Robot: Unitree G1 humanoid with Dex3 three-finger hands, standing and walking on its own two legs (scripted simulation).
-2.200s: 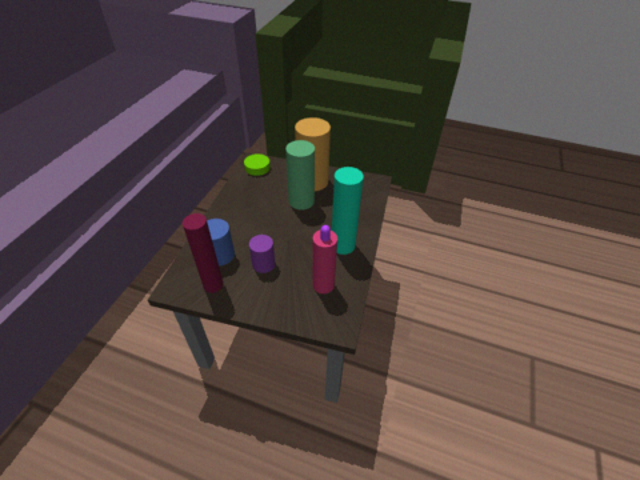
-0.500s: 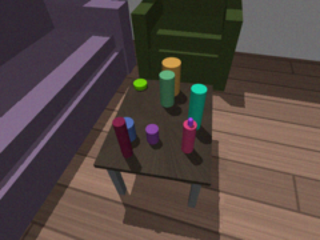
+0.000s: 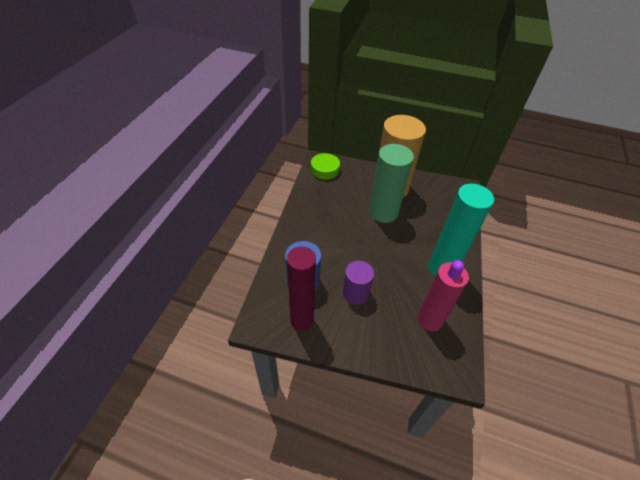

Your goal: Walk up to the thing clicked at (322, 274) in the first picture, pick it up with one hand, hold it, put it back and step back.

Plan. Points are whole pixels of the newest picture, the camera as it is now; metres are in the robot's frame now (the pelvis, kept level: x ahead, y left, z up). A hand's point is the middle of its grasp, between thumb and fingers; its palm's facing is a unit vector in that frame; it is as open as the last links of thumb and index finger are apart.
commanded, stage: walk up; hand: right
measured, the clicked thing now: (443, 294) +0.52 -0.24 -0.22
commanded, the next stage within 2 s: stand in 1.16 s
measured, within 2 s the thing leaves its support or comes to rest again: neither
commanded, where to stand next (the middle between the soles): +0.07 -0.01 m, yaw -2 degrees
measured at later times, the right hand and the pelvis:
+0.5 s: hand out of the picture +0.09 -0.26 -0.13, palm faces +0.03 +0.93 -0.35, open 7.4 cm; pelvis +0.00 +0.00 +0.02, yaw -3 degrees
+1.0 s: hand out of the picture +0.07 -0.25 -0.12, palm faces +0.07 +0.94 -0.35, open 7.4 cm; pelvis +0.01 +0.02 +0.04, yaw -4 degrees
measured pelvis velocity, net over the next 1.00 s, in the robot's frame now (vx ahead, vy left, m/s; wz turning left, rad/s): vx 0.01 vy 0.02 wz -0.07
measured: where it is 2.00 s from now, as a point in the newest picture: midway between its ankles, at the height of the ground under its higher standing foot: outside the picture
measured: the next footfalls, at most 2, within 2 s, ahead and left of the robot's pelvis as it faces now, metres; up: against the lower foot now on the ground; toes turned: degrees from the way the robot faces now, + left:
none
